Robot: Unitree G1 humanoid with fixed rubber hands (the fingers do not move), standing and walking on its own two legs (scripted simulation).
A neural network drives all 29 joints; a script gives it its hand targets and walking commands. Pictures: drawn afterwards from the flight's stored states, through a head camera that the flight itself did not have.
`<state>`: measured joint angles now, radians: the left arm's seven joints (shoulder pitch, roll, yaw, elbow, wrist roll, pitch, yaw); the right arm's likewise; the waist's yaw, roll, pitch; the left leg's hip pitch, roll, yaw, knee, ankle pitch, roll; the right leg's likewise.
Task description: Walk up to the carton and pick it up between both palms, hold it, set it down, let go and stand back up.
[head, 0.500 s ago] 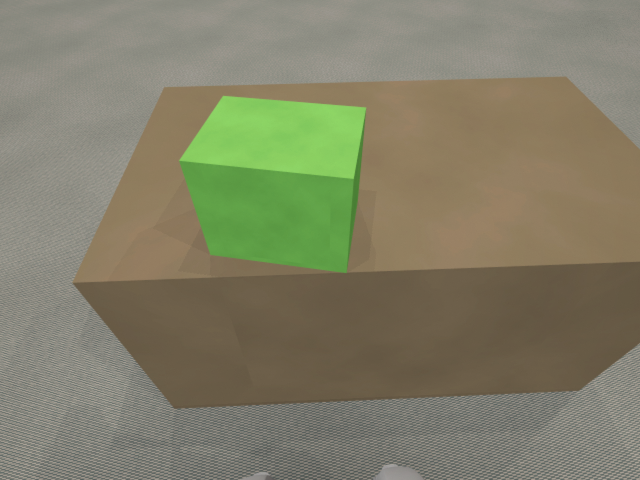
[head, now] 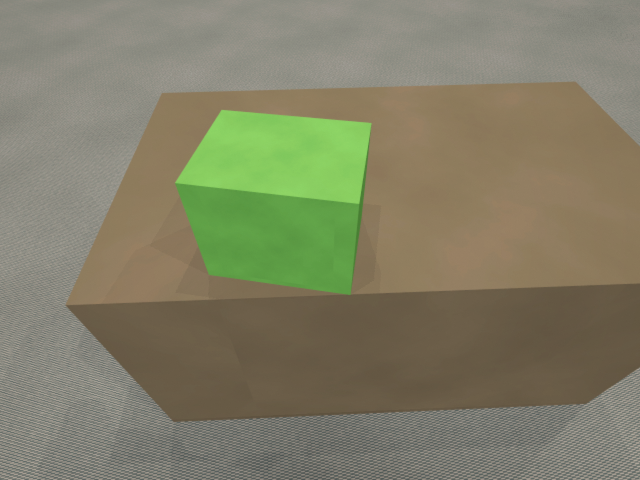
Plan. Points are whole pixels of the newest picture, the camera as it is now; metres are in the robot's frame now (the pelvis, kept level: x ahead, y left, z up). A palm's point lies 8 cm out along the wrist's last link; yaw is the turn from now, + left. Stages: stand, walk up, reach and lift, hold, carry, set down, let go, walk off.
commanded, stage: walk up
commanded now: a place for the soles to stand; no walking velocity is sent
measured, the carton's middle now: (286, 202) +0.56 +0.04 +0.02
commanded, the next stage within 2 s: none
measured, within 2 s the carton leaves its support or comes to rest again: neither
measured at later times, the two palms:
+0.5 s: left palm out of the picture +0.07 +0.32 -0.11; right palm out of the picture +0.06 -0.31 -0.11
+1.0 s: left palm out of the picture +0.06 +0.32 -0.11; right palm out of the picture +0.05 -0.31 -0.11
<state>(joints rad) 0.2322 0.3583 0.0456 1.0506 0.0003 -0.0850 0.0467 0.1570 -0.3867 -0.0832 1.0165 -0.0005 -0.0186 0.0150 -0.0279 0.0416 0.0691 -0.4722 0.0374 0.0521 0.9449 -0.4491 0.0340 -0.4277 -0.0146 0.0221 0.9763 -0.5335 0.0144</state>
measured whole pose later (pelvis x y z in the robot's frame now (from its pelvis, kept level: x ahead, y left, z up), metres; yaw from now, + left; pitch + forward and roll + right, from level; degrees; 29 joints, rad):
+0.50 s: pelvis +0.00 +0.01 +0.00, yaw -1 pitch -2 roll -2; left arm 0.19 0.36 0.04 1.04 0.00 -0.08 0.05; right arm 0.16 -0.38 -0.08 1.01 0.00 -0.01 0.02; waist -0.03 0.04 0.08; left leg -0.47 0.04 0.06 0.94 -0.44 0.05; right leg -0.45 -0.02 0.02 0.95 -0.58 0.01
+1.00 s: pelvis +0.00 +0.01 +0.00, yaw -1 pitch -2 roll -2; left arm 0.20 0.36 0.04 1.07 0.00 -0.08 0.05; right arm 0.16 -0.38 -0.08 1.02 0.00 0.01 0.02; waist -0.03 0.04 0.07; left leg -0.47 0.04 0.06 0.94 -0.44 0.04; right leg -0.43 -0.02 0.00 0.87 -0.39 0.01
